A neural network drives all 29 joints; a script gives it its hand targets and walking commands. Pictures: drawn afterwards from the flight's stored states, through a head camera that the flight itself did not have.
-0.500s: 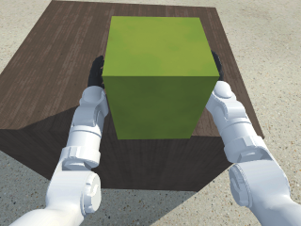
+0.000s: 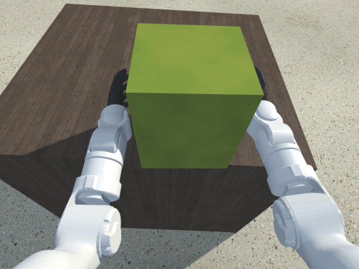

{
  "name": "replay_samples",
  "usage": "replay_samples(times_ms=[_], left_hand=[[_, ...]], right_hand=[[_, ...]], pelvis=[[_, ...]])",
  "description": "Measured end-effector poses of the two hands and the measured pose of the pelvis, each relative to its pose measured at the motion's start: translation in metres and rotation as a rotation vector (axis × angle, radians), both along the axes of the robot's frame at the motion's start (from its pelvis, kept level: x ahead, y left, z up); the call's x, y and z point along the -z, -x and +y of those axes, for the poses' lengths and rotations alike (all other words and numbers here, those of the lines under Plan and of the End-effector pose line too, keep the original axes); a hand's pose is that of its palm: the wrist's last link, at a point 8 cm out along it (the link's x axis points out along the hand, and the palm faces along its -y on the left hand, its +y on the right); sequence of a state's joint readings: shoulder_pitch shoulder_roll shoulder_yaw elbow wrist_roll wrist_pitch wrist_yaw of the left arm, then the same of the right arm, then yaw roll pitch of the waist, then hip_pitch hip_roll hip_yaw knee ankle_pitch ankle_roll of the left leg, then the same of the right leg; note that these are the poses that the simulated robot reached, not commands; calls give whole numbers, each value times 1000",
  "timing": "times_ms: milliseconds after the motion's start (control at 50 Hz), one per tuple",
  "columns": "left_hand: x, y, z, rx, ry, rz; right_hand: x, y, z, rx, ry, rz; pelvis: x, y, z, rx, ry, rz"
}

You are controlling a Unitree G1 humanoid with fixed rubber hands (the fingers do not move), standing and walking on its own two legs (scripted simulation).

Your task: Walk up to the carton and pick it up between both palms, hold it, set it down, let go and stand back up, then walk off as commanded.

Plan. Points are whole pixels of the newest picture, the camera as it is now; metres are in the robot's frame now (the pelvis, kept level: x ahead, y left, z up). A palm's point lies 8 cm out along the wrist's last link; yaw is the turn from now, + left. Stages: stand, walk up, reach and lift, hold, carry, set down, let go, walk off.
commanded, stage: reach and lift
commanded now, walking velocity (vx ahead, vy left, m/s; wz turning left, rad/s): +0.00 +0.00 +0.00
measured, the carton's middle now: (186, 103) +0.44 +0.04 +0.11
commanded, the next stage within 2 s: none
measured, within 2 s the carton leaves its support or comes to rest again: leaves its support in 0.52 s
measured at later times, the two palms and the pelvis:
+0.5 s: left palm (105, 115) +0.37 +0.20 +0.12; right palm (251, 112) +0.41 -0.10 +0.13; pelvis +0.01 +0.01 +0.00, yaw +2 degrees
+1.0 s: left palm (108, 122) +0.35 +0.19 +0.13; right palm (265, 123) +0.37 -0.11 +0.15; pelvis -0.04 +0.00 +0.00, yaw +1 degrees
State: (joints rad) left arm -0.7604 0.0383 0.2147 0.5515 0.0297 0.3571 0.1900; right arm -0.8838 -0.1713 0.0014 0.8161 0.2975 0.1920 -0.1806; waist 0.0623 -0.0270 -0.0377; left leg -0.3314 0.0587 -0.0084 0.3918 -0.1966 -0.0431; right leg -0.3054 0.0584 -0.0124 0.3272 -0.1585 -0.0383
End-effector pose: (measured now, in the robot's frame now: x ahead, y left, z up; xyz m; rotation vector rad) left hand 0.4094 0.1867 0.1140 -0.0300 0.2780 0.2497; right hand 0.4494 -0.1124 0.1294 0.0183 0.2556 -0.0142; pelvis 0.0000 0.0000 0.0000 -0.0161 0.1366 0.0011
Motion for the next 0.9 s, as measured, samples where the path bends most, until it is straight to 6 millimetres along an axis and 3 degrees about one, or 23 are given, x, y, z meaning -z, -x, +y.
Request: replay_samples(times_ms=[180, 400, 540, 740, 820, 900], left_hand=[[-2, 4, 1, -3, -4, -14], [-5, 27, 9, 16, -12, -27], [-10, 37, 17, 8, -3, -54], [-49, 42, 12, 24, -22, -201], [-48, 48, 4, 38, -21, -195], [-34, 56, -1, 50, -10, -143]], right_hand=[[-2, 3, 2, -11, 28, -27], [-3, 30, 9, 8, 9, -73], [-9, 40, 17, -2, 35, -104], [-56, 52, 12, 6, 70, -265], [-60, 61, 4, 13, 96, -270], [-47, 72, -2, 23, 92, -219]], pelvis=[[-2, -4, 4, -1, -6, -17], [-2, -11, 7, -26, -10, -133], [-1, -2, 7, -38, -9, -161], [-3, 15, 5, -49, -6, -185], [-3, 22, 3, -33, -10, -220], [-3, 30, 3, -21, -13, -248]])
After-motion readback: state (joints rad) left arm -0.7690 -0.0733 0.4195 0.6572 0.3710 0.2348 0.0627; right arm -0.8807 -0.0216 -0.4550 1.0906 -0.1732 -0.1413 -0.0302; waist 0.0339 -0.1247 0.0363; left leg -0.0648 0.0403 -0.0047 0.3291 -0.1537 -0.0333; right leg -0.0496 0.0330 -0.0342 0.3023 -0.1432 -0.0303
